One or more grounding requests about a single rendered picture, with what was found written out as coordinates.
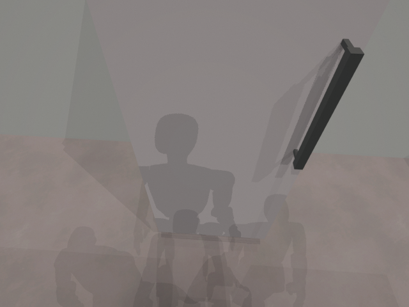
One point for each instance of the fridge door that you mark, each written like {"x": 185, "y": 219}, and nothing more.
{"x": 217, "y": 94}

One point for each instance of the handle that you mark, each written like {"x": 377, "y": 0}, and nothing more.
{"x": 347, "y": 66}

